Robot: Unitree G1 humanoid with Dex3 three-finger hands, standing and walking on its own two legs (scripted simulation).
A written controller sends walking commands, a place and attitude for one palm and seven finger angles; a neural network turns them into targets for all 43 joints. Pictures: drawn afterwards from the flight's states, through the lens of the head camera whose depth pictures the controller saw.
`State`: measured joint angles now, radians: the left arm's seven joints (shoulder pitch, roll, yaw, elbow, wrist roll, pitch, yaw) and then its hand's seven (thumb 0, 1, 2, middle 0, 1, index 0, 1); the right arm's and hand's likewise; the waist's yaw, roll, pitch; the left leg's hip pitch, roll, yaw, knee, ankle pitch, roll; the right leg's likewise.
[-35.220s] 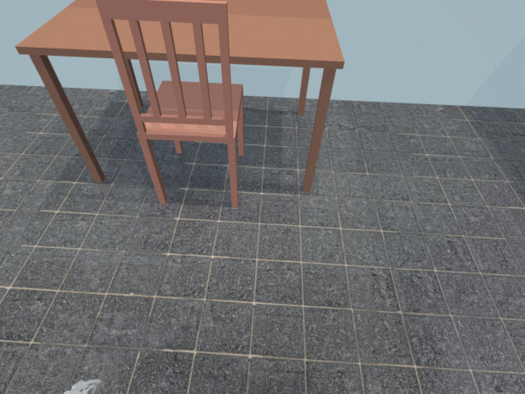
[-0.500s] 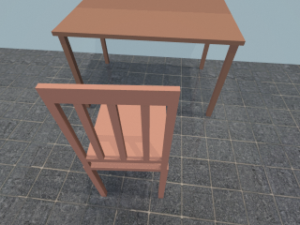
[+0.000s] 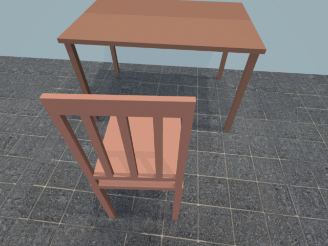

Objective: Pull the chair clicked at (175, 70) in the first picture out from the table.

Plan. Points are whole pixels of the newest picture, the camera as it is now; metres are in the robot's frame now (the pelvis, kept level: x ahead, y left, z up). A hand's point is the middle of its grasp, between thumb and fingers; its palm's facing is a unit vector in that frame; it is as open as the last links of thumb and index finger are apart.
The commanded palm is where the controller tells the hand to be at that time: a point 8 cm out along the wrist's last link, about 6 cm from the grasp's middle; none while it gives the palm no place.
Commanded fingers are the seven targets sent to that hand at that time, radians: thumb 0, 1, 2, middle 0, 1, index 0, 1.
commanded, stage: look to check the result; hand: left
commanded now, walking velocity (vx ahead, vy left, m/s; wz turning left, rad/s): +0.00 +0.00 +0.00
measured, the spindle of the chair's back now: (129, 150) +0.42 +0.14 -0.07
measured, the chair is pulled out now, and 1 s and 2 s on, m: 0.62 0.62 0.62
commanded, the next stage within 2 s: stand and wait in 0.78 s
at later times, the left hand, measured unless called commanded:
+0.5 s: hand out of the picture -0.01 +0.16 -0.17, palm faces +0.04 -0.98 -0.18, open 7.3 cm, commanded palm none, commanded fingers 0.00 0.90 0.90 -0.20 -0.30 -0.20 -0.30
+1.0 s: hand out of the picture -0.01 +0.16 -0.17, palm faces +0.05 -0.98 -0.17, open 7.3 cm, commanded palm none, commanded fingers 0.00 0.90 0.90 -0.20 -0.30 -0.20 -0.30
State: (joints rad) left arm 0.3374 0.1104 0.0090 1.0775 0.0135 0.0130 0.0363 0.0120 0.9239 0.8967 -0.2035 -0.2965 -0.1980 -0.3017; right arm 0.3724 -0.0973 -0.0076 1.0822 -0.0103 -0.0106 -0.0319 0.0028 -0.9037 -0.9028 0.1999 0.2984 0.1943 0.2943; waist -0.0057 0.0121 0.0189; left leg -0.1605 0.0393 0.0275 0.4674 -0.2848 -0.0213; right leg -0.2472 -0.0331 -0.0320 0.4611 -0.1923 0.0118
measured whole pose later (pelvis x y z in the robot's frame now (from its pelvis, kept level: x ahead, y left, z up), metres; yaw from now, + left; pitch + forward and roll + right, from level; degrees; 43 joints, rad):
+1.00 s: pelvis +0.00 +0.00 +0.00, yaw +0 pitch -1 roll +0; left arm 0.32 0.11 0.01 1.09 0.01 0.01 0.04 0.01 0.92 0.90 -0.20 -0.30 -0.20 -0.30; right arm 0.36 -0.10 -0.01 1.10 -0.01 -0.02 -0.04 0.00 -0.90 -0.90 0.20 0.30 0.19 0.29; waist -0.01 0.01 0.04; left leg -0.15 0.03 0.02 0.45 -0.28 -0.02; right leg -0.23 -0.04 -0.04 0.45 -0.19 0.01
